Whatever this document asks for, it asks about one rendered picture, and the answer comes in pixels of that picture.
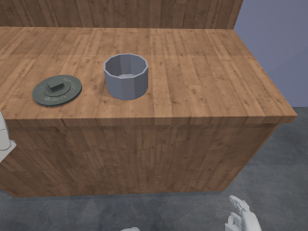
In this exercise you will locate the robot left hand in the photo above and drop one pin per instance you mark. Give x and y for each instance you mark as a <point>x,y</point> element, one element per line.
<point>6,145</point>

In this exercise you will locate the robot right hand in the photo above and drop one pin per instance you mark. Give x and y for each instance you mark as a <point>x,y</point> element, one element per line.
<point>246,222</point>

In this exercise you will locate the knob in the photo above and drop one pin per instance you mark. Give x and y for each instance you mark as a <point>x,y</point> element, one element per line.
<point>55,84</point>

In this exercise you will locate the pot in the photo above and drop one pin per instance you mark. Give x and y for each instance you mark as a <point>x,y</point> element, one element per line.
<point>126,76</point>

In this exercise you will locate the table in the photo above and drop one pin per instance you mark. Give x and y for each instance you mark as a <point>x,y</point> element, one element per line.
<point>208,109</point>

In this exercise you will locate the lid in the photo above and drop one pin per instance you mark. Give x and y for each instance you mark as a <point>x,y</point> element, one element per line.
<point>44,96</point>

